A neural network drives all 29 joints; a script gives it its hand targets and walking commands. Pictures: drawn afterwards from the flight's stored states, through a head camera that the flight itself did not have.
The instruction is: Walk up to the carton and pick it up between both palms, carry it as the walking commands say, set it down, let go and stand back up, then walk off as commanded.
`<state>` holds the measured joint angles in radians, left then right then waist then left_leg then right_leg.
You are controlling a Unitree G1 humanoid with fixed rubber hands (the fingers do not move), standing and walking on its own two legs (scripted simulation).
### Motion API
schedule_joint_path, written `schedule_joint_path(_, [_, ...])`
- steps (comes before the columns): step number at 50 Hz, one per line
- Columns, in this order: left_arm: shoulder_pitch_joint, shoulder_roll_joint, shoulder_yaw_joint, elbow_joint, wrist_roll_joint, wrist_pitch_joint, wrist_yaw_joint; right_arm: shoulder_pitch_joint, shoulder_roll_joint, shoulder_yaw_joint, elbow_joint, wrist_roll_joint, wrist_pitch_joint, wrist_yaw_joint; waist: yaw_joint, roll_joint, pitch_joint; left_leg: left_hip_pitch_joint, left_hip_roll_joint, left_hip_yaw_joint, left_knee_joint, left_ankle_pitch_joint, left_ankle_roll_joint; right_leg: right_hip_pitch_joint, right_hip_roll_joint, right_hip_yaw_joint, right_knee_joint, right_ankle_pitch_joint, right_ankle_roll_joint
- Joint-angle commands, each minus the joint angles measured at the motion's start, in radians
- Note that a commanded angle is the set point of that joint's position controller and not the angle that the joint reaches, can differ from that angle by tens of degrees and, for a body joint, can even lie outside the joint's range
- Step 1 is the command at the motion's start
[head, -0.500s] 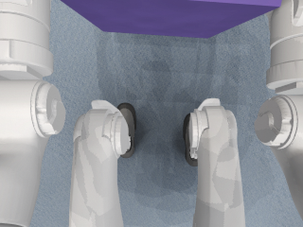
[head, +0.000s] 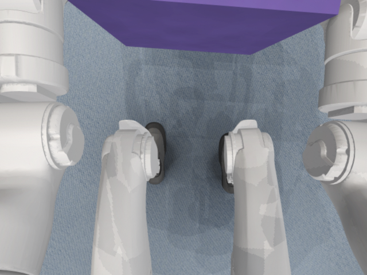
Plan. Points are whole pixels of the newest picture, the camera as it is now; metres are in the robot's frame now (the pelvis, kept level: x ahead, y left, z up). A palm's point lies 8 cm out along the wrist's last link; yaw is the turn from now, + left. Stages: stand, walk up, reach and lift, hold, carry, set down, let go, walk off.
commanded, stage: reach and lift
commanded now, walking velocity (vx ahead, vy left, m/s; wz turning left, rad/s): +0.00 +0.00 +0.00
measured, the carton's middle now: out of the picture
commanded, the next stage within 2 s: none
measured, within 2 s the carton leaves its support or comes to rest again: neither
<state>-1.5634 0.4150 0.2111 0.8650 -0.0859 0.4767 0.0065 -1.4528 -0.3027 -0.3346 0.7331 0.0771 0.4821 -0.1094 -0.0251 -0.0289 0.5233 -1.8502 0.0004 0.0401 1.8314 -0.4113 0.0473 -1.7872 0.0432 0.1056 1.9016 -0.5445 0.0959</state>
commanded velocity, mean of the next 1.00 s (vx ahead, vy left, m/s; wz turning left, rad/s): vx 0.00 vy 0.00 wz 0.00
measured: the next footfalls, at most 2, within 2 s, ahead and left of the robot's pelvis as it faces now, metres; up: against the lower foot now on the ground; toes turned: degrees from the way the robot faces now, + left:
none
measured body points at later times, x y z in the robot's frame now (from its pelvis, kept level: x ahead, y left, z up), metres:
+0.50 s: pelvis +0.00 +0.00 +0.05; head +0.33 +0.01 +0.34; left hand +0.58 +0.17 -0.02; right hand +0.56 -0.20 -0.03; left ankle +0.17 +0.10 -0.44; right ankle +0.13 -0.15 -0.44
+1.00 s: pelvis -0.01 +0.01 +0.11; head +0.30 +0.01 +0.43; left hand +0.56 +0.17 +0.05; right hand +0.53 -0.20 +0.05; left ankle +0.17 +0.10 -0.44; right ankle +0.13 -0.15 -0.44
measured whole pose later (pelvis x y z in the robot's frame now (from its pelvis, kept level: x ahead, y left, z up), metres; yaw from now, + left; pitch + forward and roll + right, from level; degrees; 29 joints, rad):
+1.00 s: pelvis -0.01 +0.01 +0.11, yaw -1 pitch +16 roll -1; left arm -1.36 0.35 0.22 0.77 -0.05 0.50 -0.01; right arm -1.27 -0.24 -0.35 0.64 0.04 0.52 -0.08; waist -0.03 -0.03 0.52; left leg -1.40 0.00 0.04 1.47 -0.34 0.05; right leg -1.35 0.04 0.11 1.52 -0.44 0.09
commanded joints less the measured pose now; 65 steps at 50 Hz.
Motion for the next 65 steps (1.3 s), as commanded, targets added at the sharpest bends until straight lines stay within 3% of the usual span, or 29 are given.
schedule_joint_path(1, [-0.628,-1.037,-0.324,-0.317,-0.098,-0.024,-0.239,-0.849,1.006,0.441,-0.376,0.16,-0.029,0.334,0.05,0.002,-2.461,1.131,-0.11,-0.05,-0.19,0.277,-0.025,0.38,0.091,-0.25,-0.271,0.205,-0.063])
schedule_joint_path(2, [-0.643,-1.061,-0.354,-0.365,-0.115,-0.025,-0.238,-0.857,1.018,0.458,-0.416,0.175,-0.032,0.333,0.047,0.005,-2.517,1.18,-0.111,-0.056,-0.214,0.287,-0.026,0.426,0.094,-0.25,-0.279,0.219,-0.062])
schedule_joint_path(6, [-0.591,-1.073,-0.323,-0.295,-0.096,-0.021,-0.249,-0.816,1.02,0.423,-0.367,0.138,-0.027,0.342,0.041,0.007,-2.434,1.138,-0.11,-0.057,-0.24,0.261,-0.032,0.394,0.095,-0.249,-0.316,0.193,-0.066])
schedule_joint_path(7, [-0.615,-1.083,-0.344,-0.377,-0.11,-0.029,-0.245,-0.801,1.045,0.452,-0.389,0.157,-0.028,0.343,0.05,0.003,-2.531,1.206,-0.116,-0.056,-0.243,0.312,-0.03,0.457,0.098,-0.247,-0.313,0.24,-0.062])
schedule_joint_path(9, [-0.629,-1.081,-0.365,-0.389,-0.116,-0.023,-0.244,-0.825,1.019,0.457,-0.43,0.157,-0.025,0.34,0.041,0.007,-2.595,1.239,-0.116,-0.055,-0.247,0.324,-0.037,0.471,0.102,-0.247,-0.325,0.247,-0.057])
schedule_joint_path(11, [-0.593,-1.069,-0.352,-0.353,-0.105,-0.015,-0.245,-0.825,1.017,0.458,-0.416,0.158,-0.018,0.34,0.053,0.007,-2.545,1.231,-0.116,-0.056,-0.268,0.31,-0.033,0.456,0.103,-0.243,-0.341,0.229,-0.056])
schedule_joint_path(12, [-0.584,-1.078,-0.379,-0.41,-0.119,-0.021,-0.242,-0.811,1.058,0.5,-0.471,0.185,-0.023,0.34,0.076,-0.003,-2.638,1.286,-0.122,-0.055,-0.271,0.357,-0.031,0.539,0.107,-0.236,-0.347,0.282,-0.058])
schedule_joint_path(13, [-0.557,-1.08,-0.347,-0.345,-0.099,-0.016,-0.243,-0.799,1.032,0.46,-0.391,0.159,-0.016,0.345,0.056,-0.006,-2.514,1.22,-0.115,-0.066,-0.277,0.316,-0.028,0.457,0.104,-0.24,-0.35,0.228,-0.056])
schedule_joint_path(17, [-0.596,-1.093,-0.396,-0.459,-0.126,-0.018,-0.237,-0.82,1.036,0.496,-0.497,0.188,-0.018,0.341,0.054,0.018,-2.679,1.356,-0.122,-0.067,-0.304,0.377,-0.034,0.548,0.113,-0.239,-0.379,0.289,-0.052])
schedule_joint_path(19, [-0.606,-1.078,-0.378,-0.418,-0.105,-0.016,-0.233,-0.774,1.026,0.457,-0.399,0.159,-0.015,0.342,0.057,0.027,-2.566,1.315,-0.113,-0.067,-0.317,0.329,-0.039,0.478,0.11,-0.232,-0.392,0.233,-0.061])
schedule_joint_path(20, [-0.599,-1.086,-0.402,-0.459,-0.117,-0.017,-0.232,-0.77,1.045,0.483,-0.459,0.174,-0.016,0.345,0.058,0.029,-2.623,1.353,-0.117,-0.065,-0.333,0.334,-0.039,0.54,0.112,-0.233,-0.4,0.25,-0.058])
schedule_joint_path(22, [-0.543,-1.098,-0.375,-0.362,-0.098,-0.011,-0.239,-0.757,1.025,0.443,-0.388,0.14,-0.018,0.347,0.047,0.016,-2.488,1.294,-0.114,-0.071,-0.347,0.278,-0.038,0.475,0.107,-0.236,-0.42,0.188,-0.061])
schedule_joint_path(25, [-0.509,-1.136,-0.383,-0.391,-0.099,-0.015,-0.245,-0.743,1.054,0.471,-0.434,0.147,-0.019,0.352,0.052,0.019,-2.538,1.339,-0.121,-0.069,-0.382,0.306,-0.041,0.554,0.114,-0.232,-0.444,0.23,-0.057])
schedule_joint_path(26, [-0.509,-1.136,-0.365,-0.353,-0.095,-0.018,-0.249,-0.732,1.054,0.454,-0.372,0.133,-0.016,0.354,0.058,0.01,-2.476,1.297,-0.115,-0.069,-0.377,0.283,-0.043,0.517,0.111,-0.227,-0.451,0.201,-0.059])
schedule_joint_path(27, [-0.536,-1.137,-0.417,-0.47,-0.121,-0.023,-0.244,-0.753,1.084,0.504,-0.482,0.175,-0.02,0.356,0.06,0.021,-2.658,1.425,-0.128,-0.066,-0.388,0.35,-0.043,0.617,0.118,-0.23,-0.455,0.266,-0.052])
schedule_joint_path(29, [-0.52,-1.119,-0.386,-0.405,-0.091,-0.017,-0.243,-0.737,1.053,0.482,-0.432,0.153,-0.016,0.356,0.063,0.02,-2.576,1.378,-0.118,-0.062,-0.389,0.312,-0.041,0.569,0.109,-0.217,-0.47,0.227,-0.052])
schedule_joint_path(35, [-0.52,-1.145,-0.408,-0.433,-0.105,-0.013,-0.24,-0.755,1.06,0.502,-0.48,0.161,-0.014,0.352,0.063,0.027,-2.579,1.433,-0.12,-0.075,-0.454,0.278,-0.041,0.64,0.117,-0.212,-0.52,0.21,-0.055])
schedule_joint_path(37, [-0.517,-1.151,-0.412,-0.421,-0.106,-0.012,-0.242,-0.755,1.068,0.497,-0.471,0.159,-0.017,0.354,0.061,0.03,-2.56,1.446,-0.119,-0.081,-0.476,0.268,-0.044,0.638,0.117,-0.214,-0.542,0.198,-0.057])
schedule_joint_path(38, [-0.481,-1.146,-0.385,-0.386,-0.087,-0.017,-0.245,-0.719,1.086,0.485,-0.407,0.147,-0.018,0.36,0.078,0.014,-2.472,1.394,-0.115,-0.076,-0.471,0.253,-0.04,0.606,0.112,-0.206,-0.541,0.184,-0.058])
schedule_joint_path(39, [-0.512,-1.153,-0.407,-0.466,-0.096,-0.021,-0.245,-0.709,1.094,0.492,-0.447,0.152,-0.017,0.362,0.066,0.013,-2.556,1.453,-0.12,-0.079,-0.491,0.277,-0.042,0.664,0.12,-0.214,-0.553,0.209,-0.058])
schedule_joint_path(41, [-0.488,-1.15,-0.408,-0.439,-0.093,-0.02,-0.25,-0.659,1.112,0.489,-0.404,0.138,-0.012,0.363,0.068,0.01,-2.557,1.444,-0.119,-0.074,-0.484,0.296,-0.045,0.678,0.119,-0.199,-0.565,0.222,-0.058])
schedule_joint_path(51, [-0.396,-1.191,-0.437,-0.449,-0.086,-0.016,-0.251,-0.655,1.09,0.522,-0.514,0.149,-0.021,0.37,0.07,0.038,-2.577,1.574,-0.115,-0.092,-0.574,0.327,-0.045,0.769,0.124,-0.184,-0.643,0.252,-0.057])
schedule_joint_path(52, [-0.403,-1.175,-0.426,-0.465,-0.087,-0.02,-0.249,-0.634,1.085,0.505,-0.479,0.136,-0.015,0.371,0.06,0.01,-2.537,1.571,-0.112,-0.097,-0.583,0.319,-0.042,0.757,0.124,-0.186,-0.653,0.234,-0.058])
schedule_joint_path(53, [-0.399,-1.187,-0.436,-0.477,-0.085,-0.021,-0.248,-0.592,1.11,0.512,-0.471,0.135,-0.013,0.373,0.065,0.029,-2.524,1.574,-0.114,-0.095,-0.602,0.313,-0.045,0.786,0.122,-0.183,-0.666,0.239,-0.06])
schedule_joint_path(54, [-0.384,-1.186,-0.402,-0.423,-0.065,-0.024,-0.252,-0.576,1.117,0.486,-0.41,0.118,-0.015,0.377,0.068,0.019,-2.413,1.513,-0.108,-0.1,-0.611,0.269,-0.039,0.731,0.118,-0.182,-0.675,0.197,-0.059])
schedule_joint_path(57, [-0.379,-1.228,-0.45,-0.465,-0.08,-0.028,-0.255,-0.575,1.131,0.504,-0.441,0.124,-0.022,0.388,0.059,0.03,-2.467,1.605,-0.108,-0.104,-0.651,0.278,-0.051,0.782,0.122,-0.182,-0.713,0.205,-0.064])
schedule_joint_path(59, [-0.422,-1.228,-0.49,-0.59,-0.103,-0.031,-0.245,-0.579,1.116,0.538,-0.525,0.151,-0.023,0.386,0.051,0.061,-2.655,1.748,-0.108,-0.11,-0.647,0.376,-0.055,0.852,0.127,-0.18,-0.715,0.278,-0.064])
schedule_joint_path(64, [-0.364,-1.229,-0.452,-0.48,-0.079,-0.029,-0.255,-0.573,1.123,0.531,-0.488,0.124,-0.025,0.385,0.058,0.014,-2.425,1.632,-0.101,-0.115,-0.715,0.236,-0.043,0.85,0.116,-0.161,-0.774,0.178,-0.068])
schedule_joint_path(65, [-0.354,-1.232,-0.445,-0.479,-0.072,-0.028,-0.258,-0.569,1.12,0.521,-0.489,0.118,-0.027,0.389,0.063,0.04,-2.42,1.657,-0.101,-0.114,-0.733,0.224,-0.045,0.861,0.114,-0.16,-0.787,0.176,-0.07])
